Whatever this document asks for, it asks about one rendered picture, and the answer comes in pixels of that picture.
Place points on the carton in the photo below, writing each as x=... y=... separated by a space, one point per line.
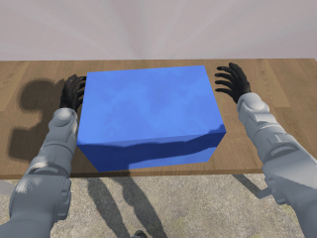
x=149 y=117

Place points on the left robot hand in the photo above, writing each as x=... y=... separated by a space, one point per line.
x=69 y=95

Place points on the robot right forearm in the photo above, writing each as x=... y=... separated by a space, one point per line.
x=266 y=134

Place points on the right robot hand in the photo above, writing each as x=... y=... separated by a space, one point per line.
x=238 y=83

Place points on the table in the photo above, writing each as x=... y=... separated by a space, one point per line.
x=30 y=92

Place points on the robot right upper arm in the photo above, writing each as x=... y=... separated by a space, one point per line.
x=292 y=180

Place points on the robot left forearm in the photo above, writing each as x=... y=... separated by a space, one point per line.
x=57 y=151

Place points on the robot left upper arm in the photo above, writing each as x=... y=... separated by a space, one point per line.
x=40 y=202

